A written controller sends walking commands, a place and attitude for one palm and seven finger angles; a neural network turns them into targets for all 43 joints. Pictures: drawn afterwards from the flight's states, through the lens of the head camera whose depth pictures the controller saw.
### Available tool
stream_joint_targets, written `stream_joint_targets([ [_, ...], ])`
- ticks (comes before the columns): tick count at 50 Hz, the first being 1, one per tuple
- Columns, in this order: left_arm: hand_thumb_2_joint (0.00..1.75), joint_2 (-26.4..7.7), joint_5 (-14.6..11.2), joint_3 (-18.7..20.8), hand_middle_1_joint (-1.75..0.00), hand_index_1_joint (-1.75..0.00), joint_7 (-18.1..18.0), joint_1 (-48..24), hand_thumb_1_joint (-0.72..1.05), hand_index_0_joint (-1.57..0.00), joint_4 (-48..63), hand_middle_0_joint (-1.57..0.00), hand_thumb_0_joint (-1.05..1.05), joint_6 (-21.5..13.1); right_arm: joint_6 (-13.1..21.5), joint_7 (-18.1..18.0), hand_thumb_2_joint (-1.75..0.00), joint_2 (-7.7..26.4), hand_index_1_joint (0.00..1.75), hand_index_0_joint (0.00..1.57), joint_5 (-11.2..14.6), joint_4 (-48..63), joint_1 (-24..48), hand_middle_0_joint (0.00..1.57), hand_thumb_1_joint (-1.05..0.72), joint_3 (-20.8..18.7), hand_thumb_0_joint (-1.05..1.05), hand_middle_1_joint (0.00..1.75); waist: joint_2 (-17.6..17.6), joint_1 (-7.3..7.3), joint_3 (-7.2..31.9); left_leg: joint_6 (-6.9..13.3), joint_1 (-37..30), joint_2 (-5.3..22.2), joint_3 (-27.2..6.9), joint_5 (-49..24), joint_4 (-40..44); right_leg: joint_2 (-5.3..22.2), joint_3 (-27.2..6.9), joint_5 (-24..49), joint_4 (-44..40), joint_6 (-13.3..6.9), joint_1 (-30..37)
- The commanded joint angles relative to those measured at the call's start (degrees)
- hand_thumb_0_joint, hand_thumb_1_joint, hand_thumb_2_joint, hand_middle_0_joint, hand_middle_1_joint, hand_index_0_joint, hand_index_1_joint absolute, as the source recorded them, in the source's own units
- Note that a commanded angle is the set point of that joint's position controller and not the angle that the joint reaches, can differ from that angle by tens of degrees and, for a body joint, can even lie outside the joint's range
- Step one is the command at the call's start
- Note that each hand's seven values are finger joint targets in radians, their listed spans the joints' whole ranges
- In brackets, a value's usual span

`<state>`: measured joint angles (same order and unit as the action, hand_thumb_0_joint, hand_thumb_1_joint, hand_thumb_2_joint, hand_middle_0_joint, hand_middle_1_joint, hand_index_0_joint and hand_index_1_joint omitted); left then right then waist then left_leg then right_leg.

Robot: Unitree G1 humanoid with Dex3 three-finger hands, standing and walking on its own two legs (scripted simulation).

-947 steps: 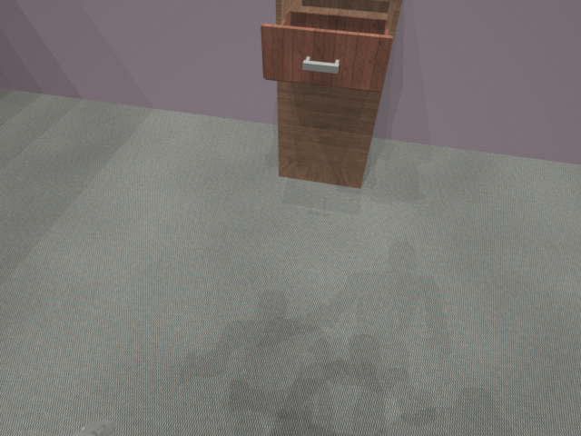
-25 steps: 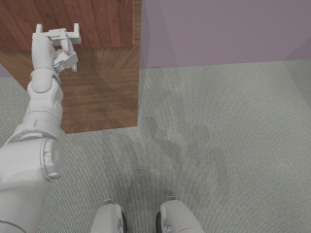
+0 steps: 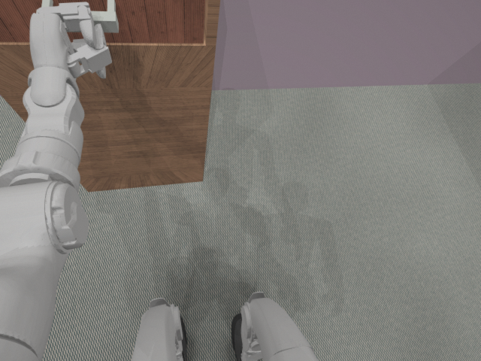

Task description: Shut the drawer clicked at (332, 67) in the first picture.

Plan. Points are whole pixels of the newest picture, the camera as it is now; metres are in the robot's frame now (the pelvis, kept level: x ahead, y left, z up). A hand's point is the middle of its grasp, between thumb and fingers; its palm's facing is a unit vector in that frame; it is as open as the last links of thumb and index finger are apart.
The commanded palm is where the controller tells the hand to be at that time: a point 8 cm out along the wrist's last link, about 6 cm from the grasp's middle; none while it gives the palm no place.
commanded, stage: pull the fist back off the drawer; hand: left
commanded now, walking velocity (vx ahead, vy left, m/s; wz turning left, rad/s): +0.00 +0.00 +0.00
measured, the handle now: (79, 12) +0.64 +0.17 +0.09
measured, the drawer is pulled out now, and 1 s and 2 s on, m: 0.00 0.00 0.00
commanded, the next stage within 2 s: draw the hand back to the body in 0.62 s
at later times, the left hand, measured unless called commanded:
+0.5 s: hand (110, 54) +0.57 +0.13 +0.09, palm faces +0.04 -1.00 -0.02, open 3.1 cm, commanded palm +0.53 +0.16 +0.10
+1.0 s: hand (75, 84) +0.48 +0.16 +0.12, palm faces +0.05 -1.00 -0.03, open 3.3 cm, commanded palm +0.44 +0.20 +0.14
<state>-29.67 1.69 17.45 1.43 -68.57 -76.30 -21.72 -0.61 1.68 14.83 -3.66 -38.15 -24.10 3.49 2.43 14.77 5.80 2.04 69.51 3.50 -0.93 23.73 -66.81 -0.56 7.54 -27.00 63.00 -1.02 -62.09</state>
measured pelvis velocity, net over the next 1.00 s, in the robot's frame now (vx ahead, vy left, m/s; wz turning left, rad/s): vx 0.07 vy -0.01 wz -0.01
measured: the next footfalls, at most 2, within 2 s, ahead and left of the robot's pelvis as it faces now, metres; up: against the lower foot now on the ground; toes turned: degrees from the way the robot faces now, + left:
none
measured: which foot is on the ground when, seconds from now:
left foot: down 0.00-1.00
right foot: down 0.00-1.00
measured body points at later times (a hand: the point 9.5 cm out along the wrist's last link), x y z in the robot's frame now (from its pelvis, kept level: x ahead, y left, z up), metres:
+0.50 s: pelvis +0.01 +0.00 +0.01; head +0.16 +0.02 +0.43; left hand +0.56 +0.18 +0.09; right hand -0.03 -0.25 -0.10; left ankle +0.06 +0.10 -0.64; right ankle +0.02 -0.12 -0.64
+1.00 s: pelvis +0.07 -0.01 +0.06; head +0.15 -0.01 +0.50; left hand +0.47 +0.21 +0.13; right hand +0.13 -0.26 -0.06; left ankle +0.06 +0.10 -0.64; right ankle +0.02 -0.12 -0.64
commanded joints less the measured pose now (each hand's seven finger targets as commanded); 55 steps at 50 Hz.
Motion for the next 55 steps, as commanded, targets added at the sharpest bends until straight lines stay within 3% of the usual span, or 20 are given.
stream_joint_targets([
  [1, 0.9, -7.14, 0.08, -2.01, -1.6, -1.6, -2.09, -39.85, 0.9, -1.4, 15.65, -1.4, 0.0, -2.83, 1.16, -0.43, -0.9, 12.13, 0.3, 0.2, -0.02, 0.91, -12.29, 0.2, -0.9, -4.14, 0.0, 0.3, 13.47, 6.01, 28.53, -0.04, -35.6, -0.9, -7.97, -1.93, 8.67, -2.44, -4.09, 2.71, -9.68, -0.39, -4.22],
  [6, 0.9, -10.9, 0.38, 0.71, -1.6, -1.6, -2.05, -37.21, 0.9, -1.4, 13.74, -1.4, 0.0, -1.69, 0.98, -0.32, -0.9, 12.47, 0.3, 0.2, 0.13, 1.9, -12.02, 0.2, -0.9, -3.8, 0.0, 0.3, 11.01, 4.74, 28.1, 0.19, -31.54, -1.17, -6.9, 0.1, 8.31, -2.57, -4.39, 1.19, -9.76, -0.39, -1.57],
  [13, 0.9, -9.88, -0.53, 1.31, -1.6, -1.6, -1.46, -33.38, 0.9, -1.4, 15.87, -1.4, 0.0, -1.62, 0.72, 0.11, -0.9, 12.21, 0.3, 0.2, 0.32, 3.13, -11.63, 0.2, -0.9, -3.92, 0.0, 0.3, 10.69, 2.93, 28.76, 0.12, -32.23, -1.14, -6.78, -1.05, 8.92, -2.58, -4.36, 1.79, -9.51, -0.45, 0.11],
  [18, 0.9, -5.7, -1.56, 0.22, -1.6, -1.6, -1.25, -26.51, 0.9, -1.4, 19.05, -1.4, 0.0, -2.22, 0.09, 0.75, -0.9, 11.84, 0.3, 0.2, 0.54, 3.78, -11.04, 0.2, -0.9, -4.77, 0.0, 0.3, 10.22, 1.07, 31.42, -0.31, -37.31, -0.76, -6.99, -5.7, 9.66, -2.64, -3.82, 4.6, -9.52, -0.59, 1.08],
  [21, 0.9, -8.01, -2.11, 2.88, -1.6, -1.6, -1.44, -20.84, 0.9, -1.4, 18.71, -1.4, 0.0, -1.89, -0.76, 0.84, -0.9, 11.81, 0.3, 0.2, 0.91, 4.1, -11.03, 0.2, -0.9, -4.76, 0.0, 0.3, 6.64, -0.44, 29.39, -0.09, -34.64, -1.1, -5.1, -7.83, 10.14, -2.91, -4.07, 5.89, -10.92, -0.32, 5.65],
  [23, 0.9, -7.65, -2.25, 2.91, -1.6, -1.6, -1.12, -18.53, 0.9, -1.4, 21.35, -1.4, 0.0, -2.67, -1.12, 0.91, -0.9, 11.38, 0.3, 0.2, 1.03, 4.7, -10.72, 0.2, -0.9, -4.86, 0.0, 0.3, 7.24, -1.64, 30.58, -0.07, -35.35, -1.33, -4.19, -10.67, 10.26, -2.97, -4.43, 8.06, -11.06, -0.44, 8.41],
  [26, 0.9, -3.88, -3.11, 1.56, -1.6, -1.6, -0.85, -11.19, 0.9, -1.4, 26.59, -1.4, 0.0, -3.98, -1.98, 1.36, -0.9, 10.5, 0.3, 0.2, 1.4, 5.81, -9.91, 0.2, -0.9, -5.58, 0.0, 0.3, 7.69, -3.68, 33.44, -0.57, -40.15, -1.24, -3.5, -18.02, 10.79, -3.25, -4.15, 13.71, -11.2, -0.61, 11.39],
  [27, 0.9, -1.79, -3.63, 0.22, -1.6, -1.6, -0.88, -11.09, 0.9, -1.4, 26.14, -1.4, 0.0, -3.95, -2.21, 1.5, -0.9, 10.22, 0.3, 0.2, 1.59, 5.47, -9.63, 0.2, -0.9, -5.64, 0.0, 0.3, 6.55, -2.82, 31.13, -0.44, -39.56, -1.31, -3.19, -17.95, 10.85, -3.33, -4.15, 14.23, -11.74, -0.39, 11.32],
  [30, 0.9, -4.7, -4.11, 3.15, -1.6, -1.6, -1.14, -10.89, 0.9, -1.4, 25.99, -1.4, 0.0, -4.44, -2.73, 1.12, -0.9, 10.49, 0.3, 0.2, 1.76, 4.57, -9.84, 0.2, -0.9, -6.0, 0.0, 0.3, 3.02, -2.77, 28.74, 0.05, -36.11, -1.74, -2.03, -17.91, 10.75, -3.19, -4.97, 16.97, -12.19, 0.07, 14.67],
  [34, 0.9, -4.02, -3.92, 2.63, -1.6, -1.6, -0.4, -8.61, 0.9, -1.4, 28.97, -1.4, 0.0, -6.63, -3.02, 1.01, -0.9, 9.7, 0.3, 0.2, 1.95, 4.58, -9.1, 0.2, -0.9, -6.2, 0.0, 0.3, 6.15, -3.89, 30.83, -0.19, -39.65, -2.04, -1.41, -23.66, 10.33, -3.0, -5.44, 22.85, -11.47, -0.19, 16.61],
  [36, 0.9, -0.27, -4.44, -0.15, -1.6, -1.6, 0.62, -6.41, 0.9, -1.4, 28.52, -1.4, 0.0, -6.79, -3.25, 1.18, -0.9, 9.2, 0.3, 0.2, 2.2, 4.53, -8.37, 0.2, -0.9, -6.34, 0.0, 0.3, 5.76, -3.56, 30.0, -0.34, -40.93, -1.98, -1.41, -25.64, 10.15, -3.04, -5.32, 24.45, -11.6, -0.13, 16.2],
  [39, 0.9, -1.6, -6.78, 1.8, -1.6, -1.6, 2.2, 5.3, 0.9, -1.4, 36.83, -1.4, 0.0, -5.21, -3.9, 1.43, -0.9, 9.48, 0.3, 0.2, 3.26, 7.24, -7.09, 0.2, -0.9, -6.79, 0.0, 0.3, 7.27, -7.54, 35.46, -0.46, -46.46, -2.26, -0.72, -32.69, 12.37, -3.21, -5.29, 30.65, -12.78, -0.44, 23.59],
  [40, 0.9, -1.63, -7.75, 2.28, -1.6, -1.6, 2.76, 10.74, 0.9, -1.4, 39.68, -1.4, 0.0, -4.02, -4.07, 1.35, -0.9, 9.34, 0.3, 0.2, 3.77, 8.31, -6.28, 0.2, -0.9, -6.98, 0.0, 0.3, 5.63, -8.69, 36.05, -0.36, -46.67, -2.37, -0.29, -33.79, 13.14, -3.17, -5.43, 32.96, -13.62, -0.28, 26.73],
  [43, 0.9, 2.24, -10.29, -0.5, -1.6, -1.6, 3.72, 19.27, 0.9, -1.4, 47.8, -1.4, 0.0, -0.7, -3.63, 0.98, -0.9, 8.45, 0.3, 0.2, 5.02, 10.3, -3.91, 0.2, -0.9, -6.79, 0.0, 0.3, 2.58, -9.16, 32.35, 0.2, -46.4, -2.57, 0.8, -35.46, 15.44, -2.93, -5.45, 39.07, -15.87, 0.14, 32.64],
  [45, 0.9, 1.52, -11.66, 0.15, -1.6, -1.6, 3.67, 23.87, 0.9, -1.4, 53.42, -1.4, 0.0, 0.62, -3.11, 0.46, -0.9, 8.38, 0.3, 0.2, 5.53, 11.04, -2.24, 0.2, -0.9, -6.77, 0.0, 0.3, 0.37, -10.01, 29.52, 0.45, -44.84, -2.87, 1.75, -33.38, 17.4, -2.53, -5.78, 41.68, -17.41, 0.52, 36.84],
  [47, 0.9, 2.7, -12.35, -0.98, -1.6, -1.6, 3.55, 26.07, 0.9, -1.4, 57.28, -1.4, 0.0, 1.27, -2.36, -0.05, -0.9, 8.14, 0.3, 0.2, 5.9, 11.22, -0.44, 0.2, -0.9, -6.65, 0.0, 0.3, -1.28, -9.6, 25.48, 0.55, -44.82, -2.98, 2.08, -30.14, 19.13, -2.36, -5.61, 40.59, -18.89, 0.71, 37.77],
  [49, 0.9, 3.6, -12.38, -2.11, -1.6, -1.6, 3.64, 29.08, 0.9, -1.4, 61.26, -1.4, 0.0, 1.22, -1.54, -0.52, -0.9, 7.82, 0.3, 0.2, 6.14, 11.29, 1.0, 0.2, -0.9, -6.59, 0.0, 0.3, 2.14, -9.89, 24.23, 0.42, -48.14, -2.97, 2.14, -31.51, 20.13, -2.09, -5.76, 39.5, -19.96, 0.63, 37.29],
  [51, 0.9, 7.16, -13.05, -5.32, -1.6, -1.6, 4.42, 31.75, 0.9, -1.4, 63.08, -1.4, 0.0, 1.88, -0.64, -0.77, -0.9, 7.49, 0.3, 0.2, 6.39, 11.39, 2.89, 0.2, -0.9, -6.28, 0.0, 0.3, 1.73, -9.32, 20.73, 0.36, -49.82, -2.77, 1.61, -30.14, 21.34, -2.14, -5.2, 36.49, -21.42, 0.65, 35.94],
  [53, 0.9, 5.7, -13.32, -4.82, -1.6, -1.6, 5.2, 34.13, 0.9, -1.4, 65.41, -1.4, 0.0, 2.68, -0.08, -1.34, -0.9, 7.99, 0.3, 0.2, 6.51, 11.58, 4.31, 0.2, -0.9, -6.34, 0.0, 0.3, 1.84, -9.84, 19.9, 0.41, -51.24, -2.84, 1.43, -29.84, 22.1, -1.95, -5.23, 35.65, -22.08, 0.46, 36.83],
  [55, 0.9, 7.39, -13.9, -6.33, -1.6, -1.6, 6.14, 36.5, 0.9, -1.4, 67.49, -1.4, 0.0, 4.02, 0.66, -1.71, -0.9, 7.58, 0.3, 0.2, 6.69, 12.21, 6.26, 0.2, -0.9, -5.96, 0.0, 0.3, 1.73, -10.11, 18.94, 0.31, -52.87, -2.84, 1.04, -29.28, 23.24, -1.67, -4.83, 34.68, -23.07, 0.49, 37.34],
])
